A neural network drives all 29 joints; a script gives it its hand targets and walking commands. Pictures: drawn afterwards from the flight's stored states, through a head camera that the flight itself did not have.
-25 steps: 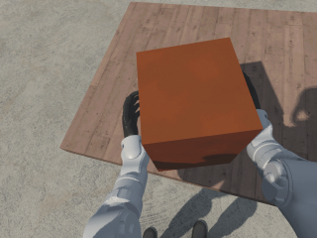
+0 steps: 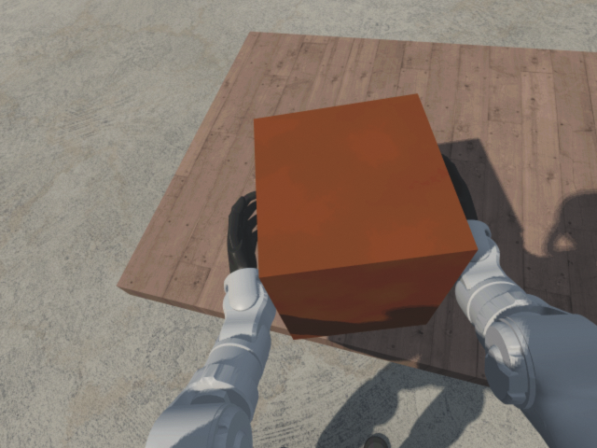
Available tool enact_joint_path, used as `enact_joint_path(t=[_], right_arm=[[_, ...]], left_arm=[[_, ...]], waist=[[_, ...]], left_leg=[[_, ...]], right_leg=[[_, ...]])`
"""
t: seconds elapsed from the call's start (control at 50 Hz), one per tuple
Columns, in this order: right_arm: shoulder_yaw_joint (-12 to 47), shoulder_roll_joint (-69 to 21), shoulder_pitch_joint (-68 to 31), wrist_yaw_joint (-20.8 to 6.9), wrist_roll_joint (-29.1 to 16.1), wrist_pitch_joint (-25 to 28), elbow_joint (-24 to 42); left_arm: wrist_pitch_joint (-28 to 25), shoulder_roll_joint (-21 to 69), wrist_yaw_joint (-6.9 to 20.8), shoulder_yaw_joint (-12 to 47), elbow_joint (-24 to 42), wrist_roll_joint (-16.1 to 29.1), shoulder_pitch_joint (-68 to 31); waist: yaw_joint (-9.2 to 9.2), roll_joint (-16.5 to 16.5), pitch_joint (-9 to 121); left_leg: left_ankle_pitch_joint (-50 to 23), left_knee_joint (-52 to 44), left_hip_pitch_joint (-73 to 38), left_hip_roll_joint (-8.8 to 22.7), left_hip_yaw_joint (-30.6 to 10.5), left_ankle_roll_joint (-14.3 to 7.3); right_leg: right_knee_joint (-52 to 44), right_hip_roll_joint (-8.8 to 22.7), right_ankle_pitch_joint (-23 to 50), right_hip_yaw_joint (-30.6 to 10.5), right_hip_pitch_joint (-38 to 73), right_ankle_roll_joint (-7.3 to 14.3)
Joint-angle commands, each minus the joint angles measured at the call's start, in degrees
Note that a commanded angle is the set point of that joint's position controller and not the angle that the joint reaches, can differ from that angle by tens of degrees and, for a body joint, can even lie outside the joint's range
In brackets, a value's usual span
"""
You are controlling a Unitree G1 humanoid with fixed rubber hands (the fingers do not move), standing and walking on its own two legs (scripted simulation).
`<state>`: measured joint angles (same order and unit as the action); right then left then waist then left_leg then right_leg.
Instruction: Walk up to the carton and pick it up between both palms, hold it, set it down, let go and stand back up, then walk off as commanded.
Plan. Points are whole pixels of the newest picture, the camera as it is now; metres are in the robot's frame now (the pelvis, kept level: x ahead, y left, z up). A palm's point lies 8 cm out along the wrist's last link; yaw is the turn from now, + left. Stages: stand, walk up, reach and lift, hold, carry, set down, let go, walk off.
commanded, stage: reach and lift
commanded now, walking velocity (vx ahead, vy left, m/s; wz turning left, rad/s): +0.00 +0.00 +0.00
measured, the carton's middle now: (348, 231) +0.42 +0.00 +0.01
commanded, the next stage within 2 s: none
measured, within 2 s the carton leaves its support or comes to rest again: leaves its support in 0.08 s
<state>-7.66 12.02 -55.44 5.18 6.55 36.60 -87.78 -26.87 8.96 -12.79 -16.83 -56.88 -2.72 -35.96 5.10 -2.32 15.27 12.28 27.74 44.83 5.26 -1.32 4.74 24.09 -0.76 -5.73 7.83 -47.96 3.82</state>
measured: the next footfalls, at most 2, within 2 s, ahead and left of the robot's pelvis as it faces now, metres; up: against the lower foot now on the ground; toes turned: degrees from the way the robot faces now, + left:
none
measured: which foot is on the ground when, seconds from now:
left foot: down 0.00-1.00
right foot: down 0.00-1.00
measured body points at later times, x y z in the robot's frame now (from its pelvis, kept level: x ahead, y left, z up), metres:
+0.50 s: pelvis -0.02 +0.01 +0.01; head +0.00 +0.00 +0.46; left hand +0.39 +0.15 +0.10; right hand +0.44 -0.14 +0.13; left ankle -0.03 +0.17 -0.72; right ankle +0.03 -0.08 -0.72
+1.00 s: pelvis -0.02 +0.04 +0.02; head -0.01 +0.07 +0.47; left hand +0.38 +0.17 +0.13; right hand +0.40 -0.13 +0.14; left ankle -0.03 +0.17 -0.72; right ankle +0.03 -0.08 -0.72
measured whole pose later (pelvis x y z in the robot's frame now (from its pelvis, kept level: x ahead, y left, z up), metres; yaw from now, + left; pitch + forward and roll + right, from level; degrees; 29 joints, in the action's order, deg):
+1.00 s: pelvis -0.02 +0.04 +0.02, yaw +1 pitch +0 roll -1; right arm -13.9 3.9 -43.7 5.2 -1.3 0.5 -53.5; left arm 15.7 5.6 -7.5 -13.7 -30.0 -12.5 -36.0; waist -2.1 2.9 0.2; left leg 12.4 22.4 10.1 2.2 -1.3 1.6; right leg 16.9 1.1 -4.9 5.7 -12.0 0.2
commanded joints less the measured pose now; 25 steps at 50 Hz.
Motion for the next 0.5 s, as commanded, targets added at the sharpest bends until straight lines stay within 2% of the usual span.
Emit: enact_joint_path(t=[0.0, 0.04, 0.06, 0.1, 0.12, 0.14, 0.22, 0.24, 0.28, 0.32, 0.36, 0.38, 0.4, 0.42, 0.46, 0.48], right_arm=[[11.2, -35.8, -27.2, -8.7, 6.0, -0.5, 8.1], [12.4, -36.3, -28.3, -9.1, 5.4, -1.8, 11.1], [12.0, -37.3, -27.5, -8.9, 4.9, -2.9, 11.0], [12.8, -38.2, -27.1, -9.3, 3.3, -4.6, 13.5], [13.6, -38.4, -27.6, -9.5, 2.8, -5.7, 15.4], [14.4, -39.6, -27.6, -9.3, 1.8, -6.4, 17.7], [16.5, -43.6, -28.3, -9.2, -1.7, -11.9, 24.2], [16.7, -44.9, -27.8, -8.7, -2.6, -13.4, 25.9], [17.0, -45.6, -28.7, -8.8, -3.8, -16.3, 28.8], [18.2, -45.5, -31.6, -9.2, -4.7, -19.5, 33.4], [16.9, -45.7, -31.4, -8.8, -5.4, -22.7, 34.0], [15.8, -46.0, -31.1, -8.8, -5.8, -24.3, 34.1], [14.7, -45.8, -31.5, -8.7, -5.7, -25.9, 33.3], [13.1, -46.0, -31.4, -8.4, -6.1, -27.3, 32.5], [10.1, -44.2, -33.2, -8.8, -4.7, -29.5, 31.6], [8.9, -44.5, -34.6, -8.9, -4.6, -30.4, 31.8]], left_arm=[[1.0, 32.8, 7.1, 22.0, 4.9, -4.9, -29.2], [1.7, 33.5, 6.7, 23.0, 5.8, -4.1, -29.7], [1.8, 33.7, 6.5, 23.6, 7.7, -3.7, -32.2], [2.7, 34.5, 6.0, 25.0, 11.6, -3.4, -33.5], [3.5, 35.6, 5.8, 26.4, 12.7, -2.4, -34.4], [3.8, 35.5, 5.6, 26.5, 14.2, -2.3, -35.0], [6.8, 36.6, 4.4, 30.2, 23.4, -0.5, -42.4], [7.9, 36.3, 4.5, 30.6, 25.6, -0.1, -44.8], [9.8, 35.8, 4.4, 31.6, 27.6, 0.3, -48.0], [12.5, 36.4, 4.1, 31.5, 27.1, 1.0, -49.0], [15.2, 35.5, 4.4, 31.2, 27.4, 0.7, -51.5], [17.1, 35.0, 4.8, 30.1, 27.2, 0.4, -51.4], [18.4, 33.4, 5.3, 28.3, 26.4, -0.5, -53.2], [20.0, 32.6, 5.8, 27.3, 26.3, -1.0, -54.7], [22.8, 32.1, 6.6, 24.9, 24.6, -2.1, -55.3], [24.1, 31.4, 6.7, 22.2, 24.2, -3.4, -56.1]], waist=[[-2.61, 9.1, 45.2], [-2.64, 9.6, 46.9], [-3.49, 8.8, 45.9], [-3.05, 6.4, 46.6], [-3.81, 6.3, 48.9], [-3.56, 6.0, 49.2], [-4.80, 3.2, 48.3], [-6.01, 3.8, 47.0], [-6.15, 3.1, 45.4], [-5.40, 5.1, 45.1], [-6.12, 5.1, 40.7], [-6.44, 6.2, 37.8], [-6.06, 6.5, 34.5], [-6.79, 6.8, 31.2], [-6.84, 7.7, 28.7], [-5.65, 7.8, 27.6]], left_leg=[[-16.7, -0.2, -1.6, -6.2, 3.0, -3.2], [-17.2, 0.4, -2.2, -6.2, 2.3, -3.2], [-17.3, 0.3, -3.4, -6.2, 2.1, -3.0], [-19.0, 1.0, -6.4, -6.2, 1.9, -2.2], [-19.1, 1.8, -7.0, -6.2, 1.4, -2.0], [-19.8, 2.0, -7.7, -6.3, 1.5, -1.9], [-19.9, 2.6, -10.9, -6.5, 0.3, -1.2], [-20.1, 2.4, -11.2, -6.7, 0.2, -1.3], [-16.6, 1.5, -11.5, -7.2, 0.1, -1.4], [-13.3, 0.2, -11.7, -7.1, -0.1, -2.3], [-10.8, -1.3, -13.0, -7.4, -0.1, -2.6], [-9.0, -2.1, -12.6, -7.6, 0.0, -3.1], [-6.8, -3.6, -12.8, -7.7, 0.1, -3.4], [-5.3, -4.5, -13.4, -7.8, 0.2, -3.8], [-2.5, -6.5, -14.6, -7.6, 0.5, -4.1], [-1.8, -7.6, -15.0, -7.7, 1.1, -4.5]], right_leg=[[8.7, -1.2, 41.0, -3.4, 49.8, -5.3], [8.8, -1.5, 40.7, -3.1, 50.4, -5.4], [8.6, -1.8, 39.7, -2.8, 49.6, -5.3], [8.7, -2.2, 38.8, -2.6, 48.3, -4.9], [9.2, -2.3, 39.1, -2.5, 48.9, -4.9], [9.4, -2.1, 40.4, -2.6, 49.9, -4.9], [9.5, -2.6, 36.0, -3.0, 49.0, -5.2], [8.6, -2.2, 35.7, -3.3, 50.3, -5.2], [8.0, -2.0, 31.6, -3.5, 51.2, -5.5], [7.4, -1.7, 27.1, -3.8, 51.7, -5.7], [5.9, -1.0, 22.6, -4.4, 51.5, -6.0], [5.1, -0.8, 20.6, -4.7, 52.3, -6.3], [4.0, -0.3, 18.2, -5.0, 52.9, -6.4], [3.1, 0.1, 16.3, -5.1, 53.2, -6.7], [1.6, 0.3, 13.3, -5.2, 53.9, -6.5], [0.6, 0.8, 11.6, -5.7, 55.5, -6.6]])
